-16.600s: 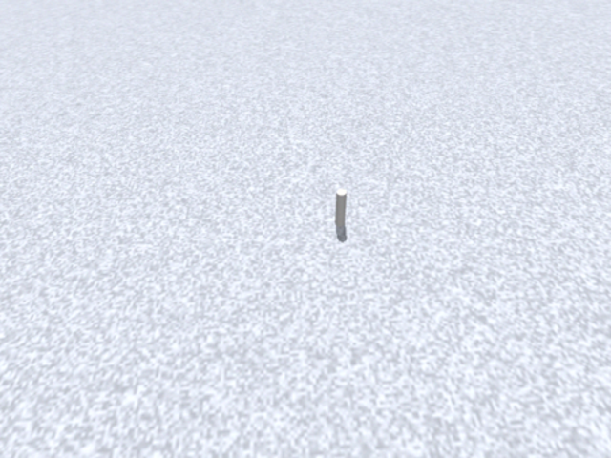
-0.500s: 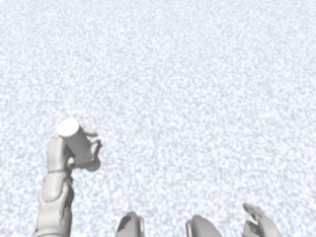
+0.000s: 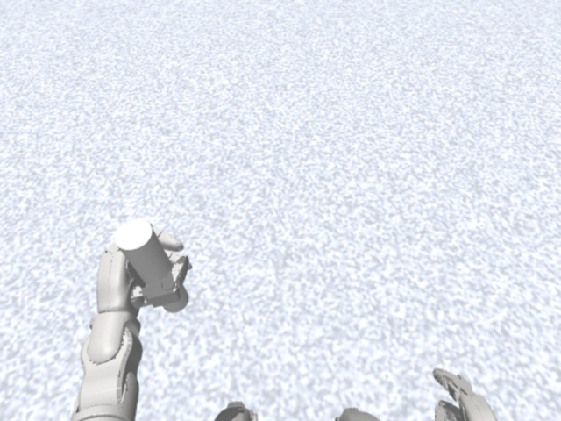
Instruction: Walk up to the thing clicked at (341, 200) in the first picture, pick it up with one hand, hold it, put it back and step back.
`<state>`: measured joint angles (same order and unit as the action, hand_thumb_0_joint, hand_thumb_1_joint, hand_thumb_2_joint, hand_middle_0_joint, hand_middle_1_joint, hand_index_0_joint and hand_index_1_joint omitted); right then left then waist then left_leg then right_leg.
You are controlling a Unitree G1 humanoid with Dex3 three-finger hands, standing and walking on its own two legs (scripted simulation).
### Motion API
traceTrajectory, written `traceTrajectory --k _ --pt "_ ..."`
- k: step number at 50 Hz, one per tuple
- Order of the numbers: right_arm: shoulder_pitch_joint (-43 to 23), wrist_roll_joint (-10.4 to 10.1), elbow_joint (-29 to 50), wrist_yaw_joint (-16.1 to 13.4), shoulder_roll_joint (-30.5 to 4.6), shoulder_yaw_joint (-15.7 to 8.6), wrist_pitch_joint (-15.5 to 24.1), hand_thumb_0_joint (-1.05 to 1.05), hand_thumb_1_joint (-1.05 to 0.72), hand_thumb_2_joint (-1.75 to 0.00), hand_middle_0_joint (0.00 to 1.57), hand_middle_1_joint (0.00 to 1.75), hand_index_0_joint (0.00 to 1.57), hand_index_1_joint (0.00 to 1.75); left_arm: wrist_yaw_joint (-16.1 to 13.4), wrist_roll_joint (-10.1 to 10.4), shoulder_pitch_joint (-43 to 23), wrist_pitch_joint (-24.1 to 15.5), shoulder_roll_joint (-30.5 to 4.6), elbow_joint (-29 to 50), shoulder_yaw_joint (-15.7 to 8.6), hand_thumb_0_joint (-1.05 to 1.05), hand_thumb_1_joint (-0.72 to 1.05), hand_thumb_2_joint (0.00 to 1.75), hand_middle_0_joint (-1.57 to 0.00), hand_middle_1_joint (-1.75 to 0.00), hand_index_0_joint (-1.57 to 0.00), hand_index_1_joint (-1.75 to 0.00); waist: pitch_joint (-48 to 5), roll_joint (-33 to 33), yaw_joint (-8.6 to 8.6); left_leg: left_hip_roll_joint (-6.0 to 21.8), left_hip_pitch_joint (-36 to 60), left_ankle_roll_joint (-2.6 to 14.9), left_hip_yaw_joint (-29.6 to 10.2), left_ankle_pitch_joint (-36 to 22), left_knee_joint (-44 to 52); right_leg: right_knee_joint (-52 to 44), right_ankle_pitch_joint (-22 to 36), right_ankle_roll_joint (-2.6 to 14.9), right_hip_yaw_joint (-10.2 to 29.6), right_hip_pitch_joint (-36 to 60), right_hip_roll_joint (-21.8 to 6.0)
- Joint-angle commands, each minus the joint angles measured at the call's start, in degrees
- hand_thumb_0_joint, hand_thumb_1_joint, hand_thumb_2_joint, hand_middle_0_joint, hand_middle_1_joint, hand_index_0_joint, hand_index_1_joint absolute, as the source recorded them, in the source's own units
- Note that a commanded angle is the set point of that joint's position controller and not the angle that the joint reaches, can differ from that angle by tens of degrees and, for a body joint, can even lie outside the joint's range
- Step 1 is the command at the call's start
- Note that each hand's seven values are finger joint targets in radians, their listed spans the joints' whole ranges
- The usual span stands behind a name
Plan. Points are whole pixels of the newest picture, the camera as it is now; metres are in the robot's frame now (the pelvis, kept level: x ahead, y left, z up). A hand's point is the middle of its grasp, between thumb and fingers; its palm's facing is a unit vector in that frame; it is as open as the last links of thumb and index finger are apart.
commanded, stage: lift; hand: left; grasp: from the side
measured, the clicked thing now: (158, 272) +0.34 +0.19 +0.03
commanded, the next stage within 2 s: hold in 0.32 s
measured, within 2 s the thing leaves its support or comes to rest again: neither
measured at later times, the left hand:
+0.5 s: hand (167, 250) +0.35 +0.17 +0.07, palm faces +0.04 -1.00 +0.00, open 5.3 cm
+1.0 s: hand (166, 247) +0.35 +0.16 +0.08, palm faces +0.05 -1.00 +0.00, open 5.3 cm
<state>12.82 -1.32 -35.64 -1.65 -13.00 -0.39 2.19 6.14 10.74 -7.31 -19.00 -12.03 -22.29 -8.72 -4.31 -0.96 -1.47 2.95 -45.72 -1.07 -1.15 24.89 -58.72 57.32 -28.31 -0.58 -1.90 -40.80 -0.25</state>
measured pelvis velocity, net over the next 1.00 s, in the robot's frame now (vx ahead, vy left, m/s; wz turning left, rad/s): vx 0.02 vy -0.01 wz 0.00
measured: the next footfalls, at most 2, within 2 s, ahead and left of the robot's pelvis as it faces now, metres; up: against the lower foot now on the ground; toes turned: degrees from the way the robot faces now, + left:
none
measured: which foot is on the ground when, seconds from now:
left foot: down 0.00-1.00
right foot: down 0.00-1.00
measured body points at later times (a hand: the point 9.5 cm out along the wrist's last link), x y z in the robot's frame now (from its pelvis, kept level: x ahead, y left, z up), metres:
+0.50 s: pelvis +0.02 +0.00 +0.02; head +0.08 +0.00 +0.46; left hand +0.35 +0.22 +0.07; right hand +0.15 -0.25 -0.09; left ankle +0.04 +0.13 -0.67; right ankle +0.00 -0.13 -0.67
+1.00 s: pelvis +0.02 -0.01 +0.03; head +0.06 -0.01 +0.48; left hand +0.34 +0.22 +0.09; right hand +0.16 -0.25 -0.08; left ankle +0.04 +0.13 -0.67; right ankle +0.00 -0.13 -0.67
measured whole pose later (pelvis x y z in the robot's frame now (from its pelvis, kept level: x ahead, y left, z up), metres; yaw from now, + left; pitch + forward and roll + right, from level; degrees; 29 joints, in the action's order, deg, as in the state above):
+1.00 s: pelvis +0.02 -0.01 +0.03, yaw +0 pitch +7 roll -1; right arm 13.2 -1.4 -36.2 -0.8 -13.0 -0.8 -0.1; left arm 7.0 11.0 -6.4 -17.4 -11.0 -21.8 -8.4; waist -2.6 -1.3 -0.9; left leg 2.9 -32.9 -1.4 -0.5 22.6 -48.4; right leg 47.1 -25.8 -0.4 -1.6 -28.3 -0.3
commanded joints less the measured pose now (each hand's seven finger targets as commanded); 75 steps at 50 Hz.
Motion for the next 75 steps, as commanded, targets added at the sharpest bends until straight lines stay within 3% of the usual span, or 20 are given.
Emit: traceTrajectory --k 1,11,20,25,26,39,44,51,53,54,55,58,59,61,65,66,69,72,74,75 --pt "-0.23 0.33 6.46 -0.51 -8.03 -2.92 2.16 0.00 -0.88 -0.89 0.20 0.30 0.20 0.30 0.29 0.60 -14.84 -4.47 -7.17 12.22 -2.22 0.00 0.59 1.24 -1.26 -1.30 -1.26 -1.30 -16.42 -1.21 -0.83 -1.30 15.89 1.33 0.08 -10.59 9.41 -9.67 15.33 1.20 -0.27 5.39 1.44" --pt "-0.56 0.28 6.52 -0.39 -8.08 -2.93 1.81 0.00 -0.88 -0.89 0.20 0.30 0.20 0.30 1.34 1.32 -14.83 -5.07 -8.19 11.82 -3.57 0.00 0.57 1.25 -1.27 -1.32 -1.27 -1.32 -17.54 0.98 -0.46 -1.76 17.20 1.88 1.06 -13.74 10.07 -12.16 19.46 0.44 0.78 10.87 1.09" --pt "0.08 0.39 6.07 0.01 -8.28 -3.25 1.12 0.00 -0.88 -0.89 0.20 0.30 0.20 0.30 1.33 1.01 -15.68 -4.64 -7.15 11.26 -2.72 0.00 0.61 1.26 -1.27 -1.32 -1.27 -1.32 -16.31 -0.63 -0.76 -1.69 20.41 1.80 1.09 -17.12 11.40 -13.05 21.68 0.69 0.37 11.04 1.45" --pt "0.09 0.31 6.32 0.33 -7.98 -3.16 0.71 0.00 -0.90 -0.90 0.20 0.30 0.20 0.30 1.46 1.09 -14.93 -4.40 -7.81 12.45 -3.60 0.00 0.58 1.22 -1.33 -1.35 -1.33 -1.34 -16.71 -1.13 0.32 -1.58 21.73 1.80 1.01 -19.79 12.12 -13.62 23.62 0.66 0.20 13.35 1.40" --pt "-0.15 0.21 6.54 0.42 -8.19 -3.26 0.62 0.00 -0.90 -0.90 0.20 0.30 0.20 0.30 1.34 1.21 -14.62 -4.21 -6.29 11.61 -2.45 0.00 0.59 1.21 -1.33 -1.35 -1.33 -1.34 -15.90 -0.18 -0.37 -1.44 22.15 1.73 0.83 -19.15 12.67 -13.63 22.87 0.73 0.01 13.05 1.59" --pt "-0.69 0.05 6.67 0.58 -8.02 -3.32 0.39 0.00 -0.90 -0.90 0.20 0.30 0.20 0.30 0.65 1.22 -15.17 -3.73 -7.03 14.02 -3.12 0.00 0.59 1.18 -1.30 -1.31 -1.30 -1.31 -14.72 -0.25 0.44 -1.45 23.77 1.56 0.94 -18.92 14.68 -15.56 22.12 0.75 -0.17 14.44 1.49" --pt "-0.09 0.18 6.53 0.52 -8.17 -3.49 0.25 0.00 -0.89 -0.90 0.20 0.30 0.20 0.30 0.74 0.85 -14.96 -3.29 -6.87 15.05 -2.30 0.00 0.62 1.21 -1.32 -1.34 -1.32 -1.34 -16.47 -0.30 -0.22 -1.43 25.88 1.94 1.23 -22.87 14.30 -15.80 26.34 0.32 0.11 16.14 1.36" --pt "-1.51 0.02 6.47 0.31 -7.65 -2.92 0.36 0.00 -0.89 -0.90 0.20 0.30 0.20 0.30 0.76 1.35 -12.65 -2.33 -5.13 10.87 -2.22 0.00 0.60 1.21 -1.31 -1.33 -1.31 -1.33 -10.97 2.35 -0.49 -1.84 23.12 2.12 1.74 -17.10 15.85 -17.90 22.28 0.06 0.33 15.37 0.85" --pt "-2.14 0.07 6.73 0.37 -7.57 -3.18 0.20 0.00 -0.89 -0.90 0.20 0.30 0.20 0.30 0.57 0.84 -14.77 -3.04 -7.59 14.17 -3.75 0.00 0.59 1.21 -1.30 -1.32 -1.30 -1.32 -12.30 0.26 0.74 -1.92 23.16 1.87 1.82 -16.53 16.10 -17.94 21.12 0.38 0.30 15.32 0.78" --pt "-2.15 0.04 6.78 0.28 -7.86 -3.29 0.11 0.00 -0.89 -0.90 0.20 0.30 0.20 0.30 0.69 0.44 -12.07 -2.58 -7.27 10.05 -3.87 0.00 0.60 1.21 -1.30 -1.32 -1.31 -1.32 -11.08 1.76 0.34 -1.87 22.96 1.93 1.81 -15.80 16.37 -18.21 20.25 0.37 0.20 14.95 0.88" --pt "-2.20 0.15 6.84 0.32 -7.78 -3.19 0.27 0.00 -0.89 -0.90 0.20 0.30 0.20 0.30 1.06 0.52 -12.87 -3.04 -5.92 11.95 -2.12 0.00 0.61 1.20 -1.29 -1.32 -1.30 -1.32 -10.94 1.61 0.02 -1.82 23.48 1.86 1.71 -15.12 16.81 -18.18 19.63 0.46 0.15 15.09 0.97" --pt "-1.99 0.24 6.90 0.46 -7.56 -3.22 0.70 0.00 -0.89 -0.90 0.20 0.30 0.20 0.30 1.41 1.32 -15.34 -4.32 -7.91 17.91 -3.73 0.00 0.64 1.21 -1.31 -1.33 -1.31 -1.32 -16.78 -2.25 0.87 -1.97 26.31 1.77 1.83 -18.83 15.90 -17.41 22.71 0.57 0.47 16.91 0.90" --pt "-1.92 0.21 6.82 0.37 -7.73 -3.12 0.58 0.00 -0.89 -0.90 0.20 0.30 0.20 0.30 1.44 0.97 -13.06 -3.61 -6.29 12.91 -2.65 0.00 0.64 1.20 -1.30 -1.32 -1.31 -1.32 -15.16 -0.61 -0.07 -1.95 26.16 1.82 1.73 -19.05 15.99 -17.45 23.08 0.45 0.28 16.58 1.03" --pt "-1.76 0.31 6.58 0.29 -7.58 -3.07 0.84 0.00 -0.90 -0.90 0.20 0.30 0.20 0.30 1.20 1.11 -15.90 -4.33 -6.75 17.74 -2.13 0.00 0.61 1.20 -1.30 -1.33 -1.30 -1.33 -16.49 -1.05 0.01 -1.97 26.85 1.88 1.86 -19.21 15.82 -17.58 23.76 0.28 0.58 17.13 0.86" --pt "-2.25 0.17 6.13 -0.02 -7.55 -2.87 1.03 0.00 -0.90 -0.90 0.20 0.30 0.20 0.30 0.59 1.02 -15.24 -4.01 -6.71 13.93 -2.87 0.00 0.59 1.19 -1.30 -1.32 -1.30 -1.32 -12.23 0.49 -0.22 -1.91 24.53 1.79 1.73 -15.24 16.89 -18.50 20.09 0.30 0.42 15.87 0.77" --pt "-2.43 0.26 6.02 0.08 -7.54 -2.78 1.12 0.00 -0.90 -0.90 0.20 0.30 0.20 0.30 0.59 0.92 -14.04 -3.79 -4.44 11.40 -1.10 0.00 0.59 1.20 -1.29 -1.32 -1.30 -1.32 -10.66 1.35 -0.86 -1.72 24.12 1.78 1.61 -14.28 17.12 -18.40 19.18 0.41 0.27 14.84 0.92" --pt "-2.95 0.06 5.92 -0.15 -7.71 -2.98 1.12 0.00 -0.89 -0.90 0.20 0.30 0.20 0.30 0.76 0.53 -13.41 -3.33 -6.19 8.73 -2.74 0.00 0.61 1.20 -1.30 -1.32 -1.30 -1.32 -8.25 1.70 -0.43 -1.83 22.35 1.65 1.67 -11.17 17.83 -19.10 16.12 0.56 0.18 13.58 0.79" --pt "-3.20 -0.01 6.42 0.06 -7.58 -2.93 1.31 0.00 -0.89 -0.90 0.20 0.30 0.20 0.30 1.43 0.78 -13.46 -3.96 -6.21 11.89 -2.20 0.00 0.64 1.20 -1.30 -1.32 -1.31 -1.32 -10.59 0.50 0.84 -2.10 23.29 1.39 1.78 -10.22 18.41 -19.49 14.76 0.79 0.25 15.20 0.72" --pt "-3.22 -0.05 6.84 -0.04 -7.79 -3.03 1.56 0.00 -0.89 -0.90 0.20 0.30 0.20 0.30 1.65 1.18 -15.66 -4.29 -6.94 15.07 -2.33 0.00 0.64 1.20 -1.31 -1.33 -1.31 -1.32 -13.74 0.13 0.79 -2.16 24.90 1.42 1.83 -12.96 18.08 -19.23 17.57 0.66 0.37 17.35 0.77" --pt "-2.91 -0.02 6.37 -0.10 -7.51 -2.78 1.67 0.00 -0.89 -0.90 0.20 0.30 0.20 0.30 1.72 1.01 -13.16 -3.90 -5.74 11.48 -1.53 0.00 0.62 1.20 -1.31 -1.33 -1.32 -1.33 -12.95 0.96 0.15 -2.20 24.91 1.63 1.87 -13.73 17.74 -19.13 18.58 0.48 0.47 17.00 0.77"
